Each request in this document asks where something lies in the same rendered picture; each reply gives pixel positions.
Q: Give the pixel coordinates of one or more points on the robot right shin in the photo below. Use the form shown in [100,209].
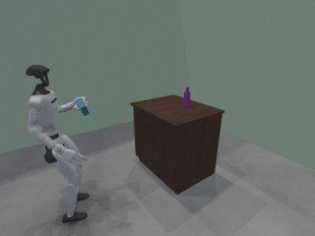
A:
[71,195]

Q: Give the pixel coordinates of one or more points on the right robot hand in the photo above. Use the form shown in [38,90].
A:
[69,154]

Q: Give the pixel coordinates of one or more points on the left robot forearm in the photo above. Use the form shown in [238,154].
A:
[65,107]

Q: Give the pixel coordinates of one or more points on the right robot forearm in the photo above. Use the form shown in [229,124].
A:
[47,141]

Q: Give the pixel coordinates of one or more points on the robot torso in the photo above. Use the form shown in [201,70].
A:
[49,117]

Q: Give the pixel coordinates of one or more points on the sponge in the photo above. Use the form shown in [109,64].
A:
[83,107]

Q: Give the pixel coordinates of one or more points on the left robot hand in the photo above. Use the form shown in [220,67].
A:
[83,98]

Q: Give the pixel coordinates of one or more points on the robot right upper arm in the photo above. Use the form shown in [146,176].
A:
[35,104]

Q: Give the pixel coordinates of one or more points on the table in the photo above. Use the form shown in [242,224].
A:
[177,143]

